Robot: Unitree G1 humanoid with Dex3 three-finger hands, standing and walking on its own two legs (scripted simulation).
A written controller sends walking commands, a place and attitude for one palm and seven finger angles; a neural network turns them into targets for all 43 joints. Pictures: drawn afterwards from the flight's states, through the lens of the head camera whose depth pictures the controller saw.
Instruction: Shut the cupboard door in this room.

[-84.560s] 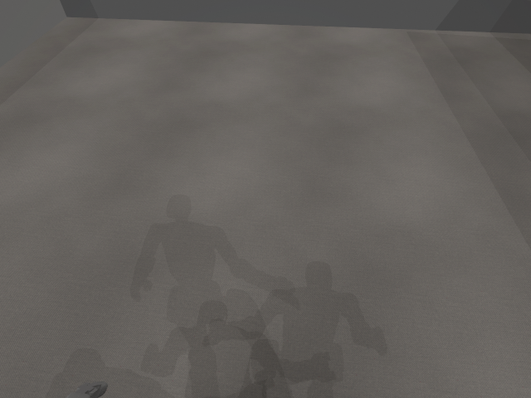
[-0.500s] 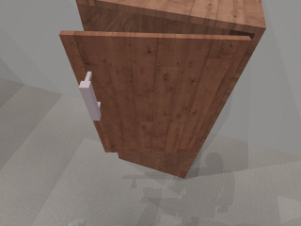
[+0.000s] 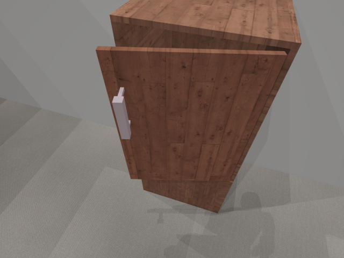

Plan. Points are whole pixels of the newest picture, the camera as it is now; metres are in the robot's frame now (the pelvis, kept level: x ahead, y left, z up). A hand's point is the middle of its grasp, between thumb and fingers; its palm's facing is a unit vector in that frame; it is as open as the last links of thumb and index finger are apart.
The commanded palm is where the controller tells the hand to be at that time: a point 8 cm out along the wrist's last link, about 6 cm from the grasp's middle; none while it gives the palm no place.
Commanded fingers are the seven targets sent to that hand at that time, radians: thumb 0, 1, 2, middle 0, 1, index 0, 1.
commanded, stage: come to a stop and stand still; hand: left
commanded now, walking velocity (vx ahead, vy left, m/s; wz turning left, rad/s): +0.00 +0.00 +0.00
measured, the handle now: (124, 113) +0.45 +0.17 +0.08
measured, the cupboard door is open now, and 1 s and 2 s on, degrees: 17 17 17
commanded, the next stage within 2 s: look again from close up in 0.02 s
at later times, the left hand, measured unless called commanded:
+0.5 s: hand out of the picture +0.04 +0.17 -0.17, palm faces -0.01 -0.98 -0.19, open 7.3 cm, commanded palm none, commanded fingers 0.00 0.90 0.90 -0.20 -0.30 -0.20 -0.30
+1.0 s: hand (113, 218) +0.21 +0.15 -0.02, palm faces +0.05 -1.00 -0.02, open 6.6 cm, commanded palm +0.15 +0.22 -0.04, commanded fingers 0.00 0.90 0.90 -0.49 -0.62 -0.49 -0.62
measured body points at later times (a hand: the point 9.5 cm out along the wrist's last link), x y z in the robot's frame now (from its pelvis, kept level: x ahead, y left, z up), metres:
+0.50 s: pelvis +0.03 +0.00 +0.00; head +0.04 +0.01 +0.45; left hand +0.04 +0.22 -0.16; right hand +0.03 -0.22 -0.15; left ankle +0.04 +0.08 -0.74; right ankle +0.02 -0.14 -0.74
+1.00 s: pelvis +0.01 -0.04 -0.06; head +0.04 -0.03 +0.39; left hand +0.20 +0.21 -0.01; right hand +0.21 -0.28 -0.11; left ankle +0.04 +0.08 -0.74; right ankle +0.03 -0.14 -0.74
